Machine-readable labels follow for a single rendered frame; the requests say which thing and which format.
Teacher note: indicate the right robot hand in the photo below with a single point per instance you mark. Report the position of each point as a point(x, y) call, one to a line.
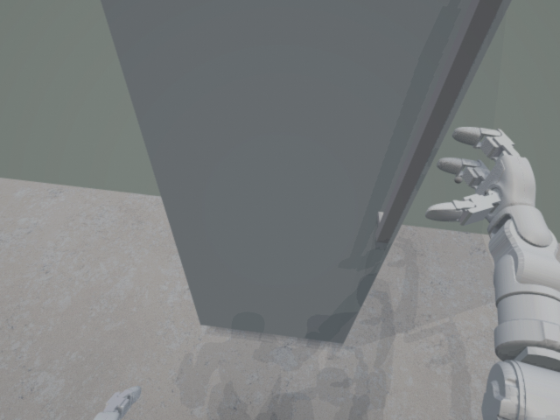
point(511, 180)

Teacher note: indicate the robot right forearm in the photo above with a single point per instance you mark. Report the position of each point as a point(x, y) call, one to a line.
point(526, 279)

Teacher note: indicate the handle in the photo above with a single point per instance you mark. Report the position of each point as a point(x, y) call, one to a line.
point(472, 32)

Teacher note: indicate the fridge door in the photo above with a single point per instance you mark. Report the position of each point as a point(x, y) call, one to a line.
point(276, 131)

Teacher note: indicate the right robot upper arm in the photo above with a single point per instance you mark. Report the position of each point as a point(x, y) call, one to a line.
point(520, 391)

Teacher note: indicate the left robot hand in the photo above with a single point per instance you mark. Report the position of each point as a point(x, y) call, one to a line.
point(118, 405)

